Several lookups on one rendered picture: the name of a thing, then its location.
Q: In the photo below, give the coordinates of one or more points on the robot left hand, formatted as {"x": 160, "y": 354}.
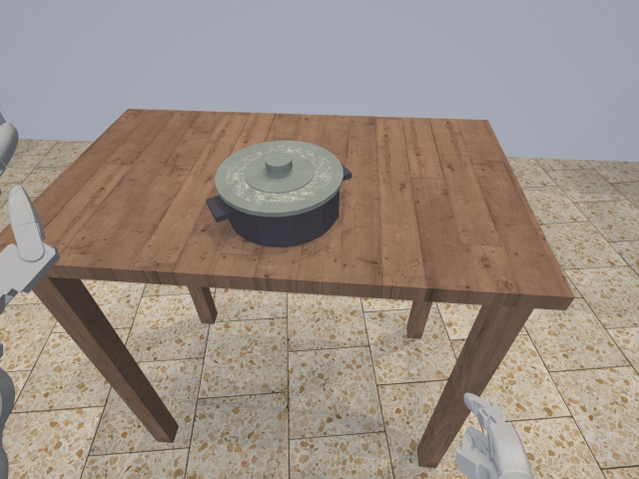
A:
{"x": 23, "y": 265}

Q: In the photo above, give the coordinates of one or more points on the lid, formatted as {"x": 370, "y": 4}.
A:
{"x": 244, "y": 184}

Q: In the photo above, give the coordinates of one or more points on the table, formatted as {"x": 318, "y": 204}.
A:
{"x": 432, "y": 213}

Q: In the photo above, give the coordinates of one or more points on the robot right hand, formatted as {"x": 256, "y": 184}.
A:
{"x": 500, "y": 451}

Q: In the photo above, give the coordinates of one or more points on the pot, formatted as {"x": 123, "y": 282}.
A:
{"x": 279, "y": 231}

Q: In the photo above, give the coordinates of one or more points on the knob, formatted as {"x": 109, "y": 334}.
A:
{"x": 278, "y": 163}

